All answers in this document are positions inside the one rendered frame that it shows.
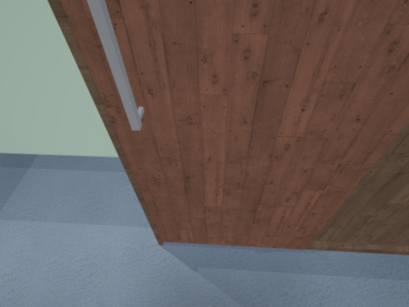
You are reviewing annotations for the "handle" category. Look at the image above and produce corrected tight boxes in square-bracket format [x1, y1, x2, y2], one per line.
[87, 0, 144, 130]

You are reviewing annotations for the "wardrobe door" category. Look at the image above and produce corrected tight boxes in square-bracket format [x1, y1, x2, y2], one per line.
[313, 121, 409, 246]
[61, 0, 409, 249]

